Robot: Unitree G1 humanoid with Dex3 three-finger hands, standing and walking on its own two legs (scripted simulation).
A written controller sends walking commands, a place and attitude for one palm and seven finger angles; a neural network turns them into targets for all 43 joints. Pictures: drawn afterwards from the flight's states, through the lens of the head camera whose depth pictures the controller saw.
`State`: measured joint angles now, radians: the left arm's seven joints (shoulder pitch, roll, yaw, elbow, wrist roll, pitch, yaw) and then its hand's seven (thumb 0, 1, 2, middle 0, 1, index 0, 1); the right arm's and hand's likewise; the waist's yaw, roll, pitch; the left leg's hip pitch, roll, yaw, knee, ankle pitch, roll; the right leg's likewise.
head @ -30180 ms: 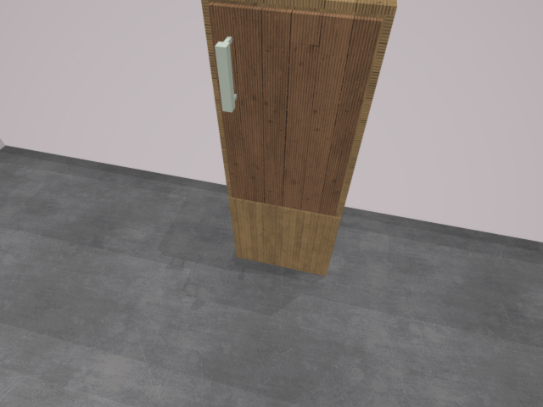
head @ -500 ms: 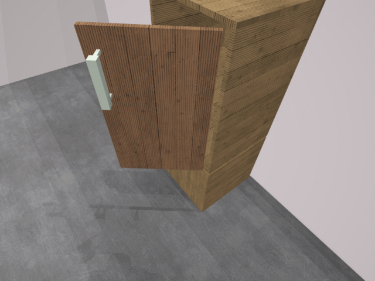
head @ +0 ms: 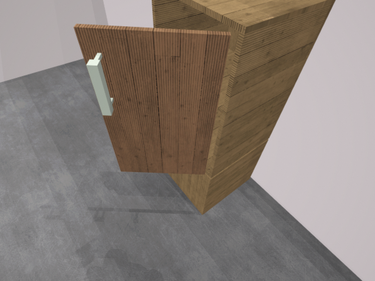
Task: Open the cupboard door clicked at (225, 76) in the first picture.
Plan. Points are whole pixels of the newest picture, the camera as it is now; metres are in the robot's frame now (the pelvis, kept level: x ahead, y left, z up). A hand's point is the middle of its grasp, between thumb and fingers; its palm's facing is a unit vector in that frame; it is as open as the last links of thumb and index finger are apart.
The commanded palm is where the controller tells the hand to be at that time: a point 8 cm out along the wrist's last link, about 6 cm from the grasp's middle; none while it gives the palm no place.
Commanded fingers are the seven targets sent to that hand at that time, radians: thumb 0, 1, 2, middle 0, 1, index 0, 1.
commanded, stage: raise the hand with hooked fingers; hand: left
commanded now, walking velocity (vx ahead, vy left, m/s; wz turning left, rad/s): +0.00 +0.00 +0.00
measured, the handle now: (103, 85) +0.55 +0.26 +0.11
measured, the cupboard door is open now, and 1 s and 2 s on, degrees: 51 51 51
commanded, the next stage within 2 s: none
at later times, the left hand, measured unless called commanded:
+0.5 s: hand (95, 271) +0.15 +0.19 -0.04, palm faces +0.13 -0.99 -0.03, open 8.7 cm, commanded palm +0.14 +0.26 -0.01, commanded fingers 0.00 0.36 0.67 -0.24 -0.64 -0.24 -0.64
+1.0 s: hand (73, 223) +0.21 +0.23 +0.04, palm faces +0.06 -1.00 -0.05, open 11.7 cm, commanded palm +0.18 +0.29 +0.05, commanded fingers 0.00 -0.22 0.42 -0.28 -1.02 -0.28 -1.02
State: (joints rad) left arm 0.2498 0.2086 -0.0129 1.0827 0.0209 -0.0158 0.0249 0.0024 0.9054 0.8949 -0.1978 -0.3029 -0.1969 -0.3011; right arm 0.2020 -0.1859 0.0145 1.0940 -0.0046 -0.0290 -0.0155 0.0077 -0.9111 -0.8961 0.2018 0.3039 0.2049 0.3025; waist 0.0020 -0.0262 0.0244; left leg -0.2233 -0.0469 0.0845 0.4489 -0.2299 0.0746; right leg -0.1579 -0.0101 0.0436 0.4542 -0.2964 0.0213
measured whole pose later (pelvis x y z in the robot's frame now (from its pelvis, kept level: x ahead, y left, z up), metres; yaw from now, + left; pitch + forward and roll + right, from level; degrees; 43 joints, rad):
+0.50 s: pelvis -0.02 -0.04 -0.07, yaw +3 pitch +11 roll -1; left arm 0.45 0.25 0.26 0.13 -0.33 -0.43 -0.37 0.01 0.58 0.76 -0.23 -0.51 -0.22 -0.51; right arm 0.18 -0.27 -0.03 0.50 0.04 -0.22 -0.05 0.01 -0.91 -0.90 0.20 0.30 0.21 0.30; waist 0.03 -0.01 -0.13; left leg -0.78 -0.01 0.01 1.06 -0.47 0.02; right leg -0.74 0.04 -0.11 1.04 -0.50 -0.08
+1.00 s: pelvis +0.00 -0.02 -0.04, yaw +3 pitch +8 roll -1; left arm 0.28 0.33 0.35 0.12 -0.39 -0.31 -0.44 0.00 0.00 0.51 -0.26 -0.88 -0.26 -0.88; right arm 0.30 -0.29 0.01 0.59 0.06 -0.24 -0.07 0.02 -0.91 -0.90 0.20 0.30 0.21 0.30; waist 0.00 0.03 -0.09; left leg -0.59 -0.01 0.03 0.84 -0.39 0.05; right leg -0.54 0.04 -0.08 0.80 -0.40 -0.05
